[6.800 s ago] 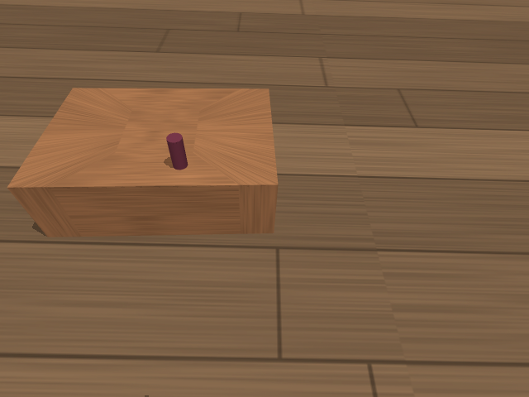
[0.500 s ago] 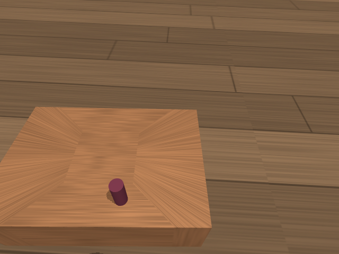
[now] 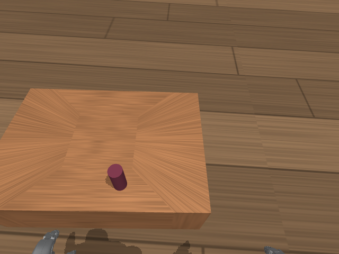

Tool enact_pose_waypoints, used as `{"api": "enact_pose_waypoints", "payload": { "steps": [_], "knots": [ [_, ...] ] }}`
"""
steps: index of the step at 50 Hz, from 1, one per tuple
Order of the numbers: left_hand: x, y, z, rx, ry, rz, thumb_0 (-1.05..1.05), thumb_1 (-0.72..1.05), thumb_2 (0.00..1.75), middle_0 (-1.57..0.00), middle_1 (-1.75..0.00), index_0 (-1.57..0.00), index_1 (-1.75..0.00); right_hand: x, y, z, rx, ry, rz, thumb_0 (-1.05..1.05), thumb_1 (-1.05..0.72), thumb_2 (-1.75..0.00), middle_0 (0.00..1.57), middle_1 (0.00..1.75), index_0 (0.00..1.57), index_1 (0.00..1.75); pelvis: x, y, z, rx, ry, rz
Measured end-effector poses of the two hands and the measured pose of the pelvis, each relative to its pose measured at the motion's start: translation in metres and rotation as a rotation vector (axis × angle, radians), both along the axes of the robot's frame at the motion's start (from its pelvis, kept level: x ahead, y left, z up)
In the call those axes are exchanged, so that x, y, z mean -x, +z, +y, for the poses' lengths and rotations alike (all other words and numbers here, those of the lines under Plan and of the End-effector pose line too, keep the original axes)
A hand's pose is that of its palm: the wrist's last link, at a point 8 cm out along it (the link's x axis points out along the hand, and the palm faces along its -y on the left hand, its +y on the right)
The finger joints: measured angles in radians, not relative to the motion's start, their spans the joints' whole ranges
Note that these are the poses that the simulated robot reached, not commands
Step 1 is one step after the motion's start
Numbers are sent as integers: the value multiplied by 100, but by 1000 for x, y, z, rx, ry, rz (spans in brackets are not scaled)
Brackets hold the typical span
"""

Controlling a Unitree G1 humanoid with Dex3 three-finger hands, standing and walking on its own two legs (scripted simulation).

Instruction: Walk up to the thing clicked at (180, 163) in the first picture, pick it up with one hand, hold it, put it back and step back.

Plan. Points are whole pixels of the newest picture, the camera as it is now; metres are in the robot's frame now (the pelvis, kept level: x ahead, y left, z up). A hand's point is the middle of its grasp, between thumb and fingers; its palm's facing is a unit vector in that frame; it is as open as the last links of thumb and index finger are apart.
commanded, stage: go down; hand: left
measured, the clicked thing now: (117, 177) +0.46 +0.20 -0.37
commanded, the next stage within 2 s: none
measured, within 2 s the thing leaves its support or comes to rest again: neither
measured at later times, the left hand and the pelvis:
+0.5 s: hand (62, 248) +0.17 +0.27 -0.14, palm faces +0.03 -0.94 -0.34, open 17.1 cm; pelvis +0.02 +0.01 -0.02, yaw +0 degrees
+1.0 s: hand out of the picture +0.16 +0.27 -0.14, palm faces +0.05 -0.94 -0.34, open 17.3 cm; pelvis +0.02 +0.01 -0.05, yaw +1 degrees
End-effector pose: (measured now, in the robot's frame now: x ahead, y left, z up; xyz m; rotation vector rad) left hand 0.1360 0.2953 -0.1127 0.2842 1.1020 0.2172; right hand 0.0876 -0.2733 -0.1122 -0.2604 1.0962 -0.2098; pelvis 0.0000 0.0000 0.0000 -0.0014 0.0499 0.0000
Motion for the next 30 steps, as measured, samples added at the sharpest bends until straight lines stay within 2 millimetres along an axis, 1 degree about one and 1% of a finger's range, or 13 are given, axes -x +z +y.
{"api": "enact_pose_waypoints", "payload": {
  "steps": [3,6,11,17,23,30],
  "knots": [
    [-17,3,4,-12,-12,-21,0,48,50,-7,-10,-7,-10,1,0,10,-21,-17,-27,1,-96,-92,20,30,20,30,-1,-2,0,1,-7,19],
    [-24,8,9,-27,-17,-13,0,30,35,-5,-7,-6,-6,0,0,17,-37,-32,-54,1,-96,-91,20,30,21,30,-4,-3,2,2,-12,29],
    [-24,9,13,-30,-2,29,0,2,20,-5,-4,-5,-4,-10,1,23,-40,-32,-108,1,-93,-90,20,30,21,30,-10,-6,6,3,-15,42],
    [-22,7,14,-11,12,31,0,-28,10,-7,-4,-6,-4,-33,3,24,-17,-2,-173,1,-89,-89,20,30,21,30,-15,-13,9,5,-10,59],
    [-23,7,17,-4,7,18,-1,-45,7,-8,-5,-7,-5,-56,6,23,15,25,-238,1,-87,-89,20,30,21,30,-19,-20,10,10,-4,74],
    [-22,8,20,-2,4,17,-1,-51,6,-8,-5,-7,-6,-74,7,25,36,43,-301,1,-86,-88,20,30,21,30,-22,-28,11,19,4,94]
  ]
}}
